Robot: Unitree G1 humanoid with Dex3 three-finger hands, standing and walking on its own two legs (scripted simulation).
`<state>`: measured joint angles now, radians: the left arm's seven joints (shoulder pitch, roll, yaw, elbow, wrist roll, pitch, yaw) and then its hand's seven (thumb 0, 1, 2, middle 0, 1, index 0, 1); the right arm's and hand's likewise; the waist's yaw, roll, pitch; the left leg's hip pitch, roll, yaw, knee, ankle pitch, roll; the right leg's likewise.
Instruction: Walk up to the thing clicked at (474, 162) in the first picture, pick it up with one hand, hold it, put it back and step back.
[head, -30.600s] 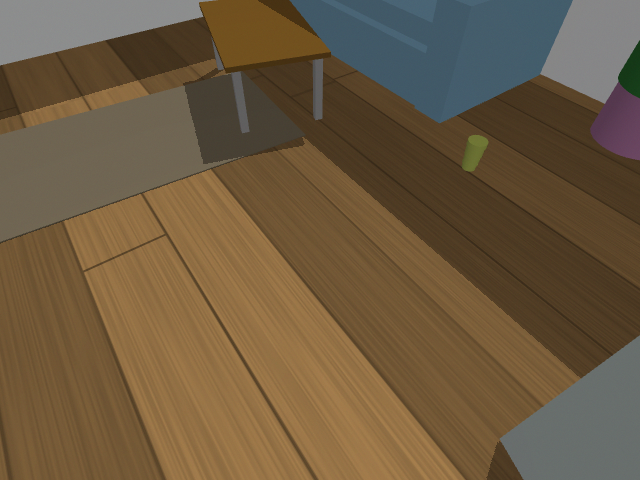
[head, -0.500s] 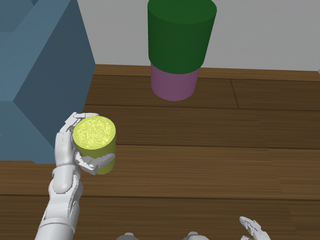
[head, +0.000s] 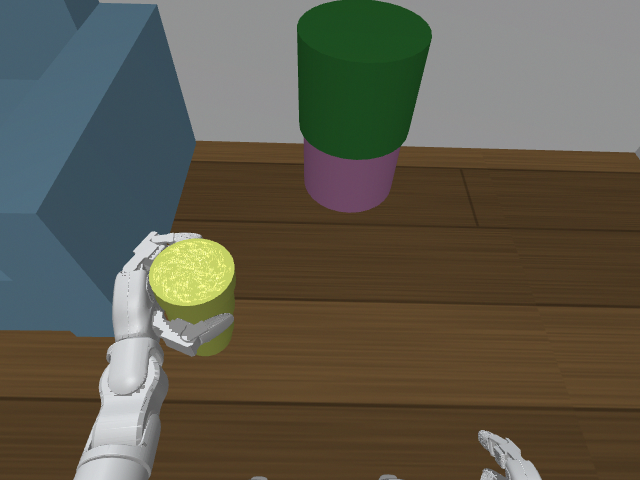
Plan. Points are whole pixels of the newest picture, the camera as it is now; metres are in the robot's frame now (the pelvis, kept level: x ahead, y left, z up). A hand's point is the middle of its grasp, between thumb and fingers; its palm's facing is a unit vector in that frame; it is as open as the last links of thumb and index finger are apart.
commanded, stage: hold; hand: left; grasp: from the side
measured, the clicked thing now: (201, 305) +0.33 +0.16 +0.01
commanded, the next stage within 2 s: none
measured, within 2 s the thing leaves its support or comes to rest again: neither
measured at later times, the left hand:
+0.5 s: hand (185, 297) +0.32 +0.17 +0.05, palm faces +0.20 -0.98 -0.03, open 11.8 cm
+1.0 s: hand (184, 296) +0.32 +0.17 +0.05, palm faces +0.19 -0.98 -0.03, open 11.8 cm
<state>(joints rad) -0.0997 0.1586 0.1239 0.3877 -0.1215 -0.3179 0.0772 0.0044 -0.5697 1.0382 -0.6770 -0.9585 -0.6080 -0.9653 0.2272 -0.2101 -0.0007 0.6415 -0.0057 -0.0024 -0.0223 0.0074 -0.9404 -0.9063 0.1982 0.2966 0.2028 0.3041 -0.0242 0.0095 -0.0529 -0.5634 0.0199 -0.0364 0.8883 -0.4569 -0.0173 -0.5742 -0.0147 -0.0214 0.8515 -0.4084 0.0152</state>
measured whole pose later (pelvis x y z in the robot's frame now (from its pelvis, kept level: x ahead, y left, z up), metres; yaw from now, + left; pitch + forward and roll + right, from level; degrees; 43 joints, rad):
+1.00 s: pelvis -0.01 +0.00 +0.00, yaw +0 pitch +6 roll -1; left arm -0.09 0.16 0.12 0.38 -0.13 -0.33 0.06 0.00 -0.55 1.02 -0.67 -0.96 -0.60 -0.97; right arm 0.23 -0.21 -0.01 0.66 0.00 -0.02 -0.01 0.01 -0.94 -0.91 0.20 0.30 0.20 0.30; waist -0.02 0.01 -0.04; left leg -0.53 0.02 -0.03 0.86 -0.44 -0.01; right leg -0.54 -0.02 -0.02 0.82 -0.39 0.02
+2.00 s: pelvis -0.01 +0.00 +0.00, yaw +0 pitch +6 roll -1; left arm -0.10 0.16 0.14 0.42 -0.13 -0.35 0.05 0.00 -0.56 1.03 -0.67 -0.97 -0.60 -0.97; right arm 0.22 -0.21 0.00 0.66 0.00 -0.02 -0.02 0.01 -0.94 -0.91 0.20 0.30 0.20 0.30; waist -0.02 0.01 -0.04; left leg -0.53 0.02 -0.04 0.85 -0.43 -0.02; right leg -0.54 -0.02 -0.02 0.82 -0.38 0.02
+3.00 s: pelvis -0.05 +0.00 -0.17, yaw -1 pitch +30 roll -2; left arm -0.50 0.27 0.37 0.95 -0.10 -0.73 0.02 0.00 -0.55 1.02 -0.67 -0.95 -0.61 -0.96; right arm 0.15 -0.26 -0.01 0.68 -0.07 -0.02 0.07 0.00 -0.91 -0.91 0.20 0.30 0.20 0.30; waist -0.09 0.00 -0.20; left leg -1.53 0.00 -0.07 1.68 -0.68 -0.03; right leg -1.54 -0.02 -0.03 1.63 -0.62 0.01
